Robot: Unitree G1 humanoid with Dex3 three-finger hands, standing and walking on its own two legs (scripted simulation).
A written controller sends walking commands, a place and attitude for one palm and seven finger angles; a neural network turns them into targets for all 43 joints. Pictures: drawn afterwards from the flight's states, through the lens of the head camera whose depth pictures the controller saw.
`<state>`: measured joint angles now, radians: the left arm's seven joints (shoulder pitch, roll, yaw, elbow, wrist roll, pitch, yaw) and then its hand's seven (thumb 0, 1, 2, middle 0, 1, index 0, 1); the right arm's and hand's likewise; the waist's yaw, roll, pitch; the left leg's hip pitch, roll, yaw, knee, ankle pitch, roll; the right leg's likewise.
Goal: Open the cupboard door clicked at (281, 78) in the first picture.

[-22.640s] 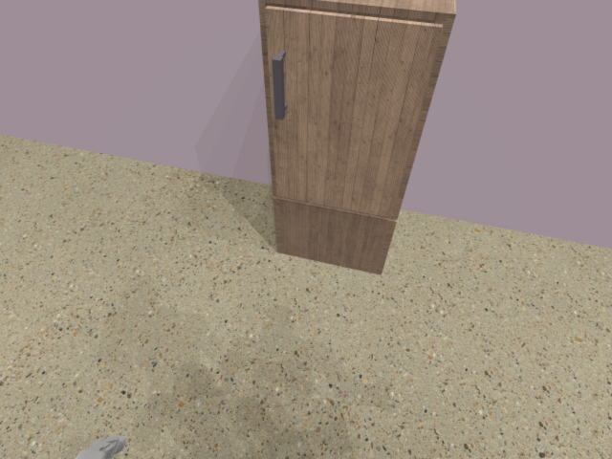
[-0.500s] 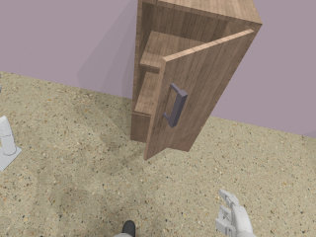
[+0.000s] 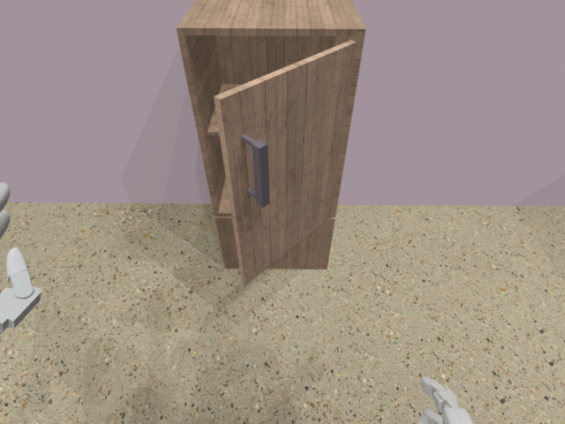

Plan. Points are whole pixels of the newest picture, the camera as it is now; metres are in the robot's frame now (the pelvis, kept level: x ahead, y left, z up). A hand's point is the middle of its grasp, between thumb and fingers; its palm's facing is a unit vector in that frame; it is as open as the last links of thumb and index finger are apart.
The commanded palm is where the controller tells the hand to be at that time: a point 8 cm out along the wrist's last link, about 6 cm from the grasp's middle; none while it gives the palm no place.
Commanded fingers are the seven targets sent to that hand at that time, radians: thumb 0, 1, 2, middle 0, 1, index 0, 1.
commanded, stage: stop stepping back and stand still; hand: left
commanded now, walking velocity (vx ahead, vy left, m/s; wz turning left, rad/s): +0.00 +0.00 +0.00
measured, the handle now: (254, 171) +0.60 +0.05 +0.02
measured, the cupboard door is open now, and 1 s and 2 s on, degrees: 45 45 45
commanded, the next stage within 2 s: let the arm hang, fingers relaxed in 0.28 s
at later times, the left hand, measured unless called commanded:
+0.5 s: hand (66, 415) +0.15 +0.26 +0.01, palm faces +0.14 -0.88 -0.45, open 7.4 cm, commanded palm none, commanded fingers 0.00 0.90 0.90 -0.20 -0.30 -0.20 -0.30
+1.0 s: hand out of the picture -0.15 +0.25 -0.15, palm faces +0.10 -0.96 -0.26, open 7.3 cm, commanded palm none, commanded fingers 0.00 0.90 0.90 -0.20 -0.30 -0.20 -0.30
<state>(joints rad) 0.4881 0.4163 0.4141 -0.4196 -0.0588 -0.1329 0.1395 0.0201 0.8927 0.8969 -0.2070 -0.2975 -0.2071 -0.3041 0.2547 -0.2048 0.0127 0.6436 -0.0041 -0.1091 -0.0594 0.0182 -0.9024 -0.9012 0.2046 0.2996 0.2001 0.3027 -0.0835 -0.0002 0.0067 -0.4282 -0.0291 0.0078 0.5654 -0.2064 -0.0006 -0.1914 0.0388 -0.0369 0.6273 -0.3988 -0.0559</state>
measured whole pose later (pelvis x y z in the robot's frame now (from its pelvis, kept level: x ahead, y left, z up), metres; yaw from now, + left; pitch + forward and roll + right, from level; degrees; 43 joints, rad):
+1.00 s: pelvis -0.07 +0.04 +0.01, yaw +4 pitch -2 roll -1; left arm 0.38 0.22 0.03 1.14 0.01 0.03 0.01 0.01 0.92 0.90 -0.20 -0.30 -0.20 -0.30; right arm 0.32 -0.17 0.00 1.09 -0.03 0.04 -0.02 0.01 -0.90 -0.90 0.20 0.30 0.20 0.30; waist 0.01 0.03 0.06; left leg -0.29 -0.02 -0.01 0.46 -0.14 0.03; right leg -0.24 -0.02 -0.07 0.46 -0.21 -0.01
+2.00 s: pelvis -0.01 +0.03 +0.02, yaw +3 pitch -1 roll +0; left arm 0.19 0.22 0.02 1.15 0.00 -0.01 0.02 0.01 0.91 0.90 -0.20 -0.30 -0.20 -0.30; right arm 0.15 -0.23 0.00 1.14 -0.02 0.00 -0.02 0.01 -0.91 -0.90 0.20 0.30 0.20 0.30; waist 0.01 0.01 0.06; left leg -0.16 -0.02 0.00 0.36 -0.18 0.02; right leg -0.11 -0.01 -0.05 0.36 -0.23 -0.01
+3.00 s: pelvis -0.01 -0.01 +0.02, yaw -19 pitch +2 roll +2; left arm 0.26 0.16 0.07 0.95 0.01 0.03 0.02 0.01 0.90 0.90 -0.20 -0.30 -0.20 -0.30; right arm 0.07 -0.24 -0.07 0.93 -0.02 0.07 -0.04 0.01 -0.91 -0.90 0.20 0.30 0.20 0.30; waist 0.04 0.02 0.09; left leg -0.50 0.03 -0.06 1.09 -0.36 -0.07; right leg -0.24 0.12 0.15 0.43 -0.22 -0.09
